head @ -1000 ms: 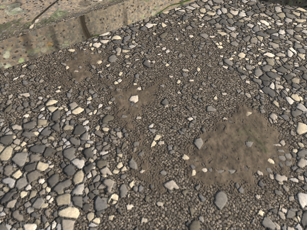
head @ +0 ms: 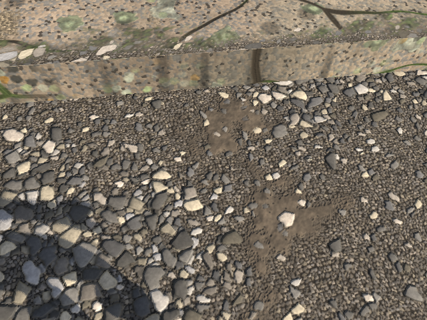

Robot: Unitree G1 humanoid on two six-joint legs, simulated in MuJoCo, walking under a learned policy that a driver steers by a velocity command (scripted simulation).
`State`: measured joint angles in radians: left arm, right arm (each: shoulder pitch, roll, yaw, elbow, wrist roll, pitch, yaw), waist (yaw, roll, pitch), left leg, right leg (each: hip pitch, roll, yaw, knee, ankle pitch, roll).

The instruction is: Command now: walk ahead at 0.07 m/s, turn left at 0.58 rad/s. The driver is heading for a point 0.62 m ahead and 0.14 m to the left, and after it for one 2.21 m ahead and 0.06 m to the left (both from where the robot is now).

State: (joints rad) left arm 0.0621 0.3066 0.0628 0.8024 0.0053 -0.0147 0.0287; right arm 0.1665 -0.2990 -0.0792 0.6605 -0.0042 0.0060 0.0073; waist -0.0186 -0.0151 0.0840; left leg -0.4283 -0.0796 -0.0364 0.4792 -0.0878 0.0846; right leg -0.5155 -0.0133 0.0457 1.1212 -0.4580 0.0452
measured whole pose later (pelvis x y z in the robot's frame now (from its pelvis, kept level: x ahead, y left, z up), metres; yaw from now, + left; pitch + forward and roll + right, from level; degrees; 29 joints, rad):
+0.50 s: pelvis +0.04 -0.05 +0.01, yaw +19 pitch +1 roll +1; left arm 0.15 0.27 0.06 0.78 0.01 0.01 0.04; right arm 0.21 -0.36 -0.11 0.64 0.02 0.07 -0.02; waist 0.01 0.04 0.05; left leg -0.54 -0.05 -0.08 1.09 -0.38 -0.08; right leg -0.23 -0.04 -0.03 0.44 -0.22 0.00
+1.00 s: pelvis +0.04 +0.00 +0.01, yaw +34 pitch +2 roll -1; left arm 0.16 0.33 0.08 0.77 -0.01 -0.01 0.00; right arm 0.22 -0.29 -0.05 0.62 0.00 0.01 -0.02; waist -0.01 -0.02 0.01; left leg -0.23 -0.05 -0.09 0.41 -0.21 0.06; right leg -0.45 -0.03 0.02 0.81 -0.30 0.06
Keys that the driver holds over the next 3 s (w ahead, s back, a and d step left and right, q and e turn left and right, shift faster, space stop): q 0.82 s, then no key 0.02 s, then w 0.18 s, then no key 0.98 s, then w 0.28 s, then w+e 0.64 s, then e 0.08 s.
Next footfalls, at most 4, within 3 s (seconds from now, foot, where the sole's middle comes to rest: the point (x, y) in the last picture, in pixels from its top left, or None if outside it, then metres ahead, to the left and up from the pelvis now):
0.30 right None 0.13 -0.16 -0.77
0.70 left None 0.05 0.13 -0.77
1.16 right None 0.20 -0.06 -0.77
2.32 left None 0.10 0.19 -0.77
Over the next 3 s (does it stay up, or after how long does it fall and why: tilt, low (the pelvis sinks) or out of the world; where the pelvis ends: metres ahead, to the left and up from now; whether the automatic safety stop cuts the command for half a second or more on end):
stays up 0.42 0.20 0.01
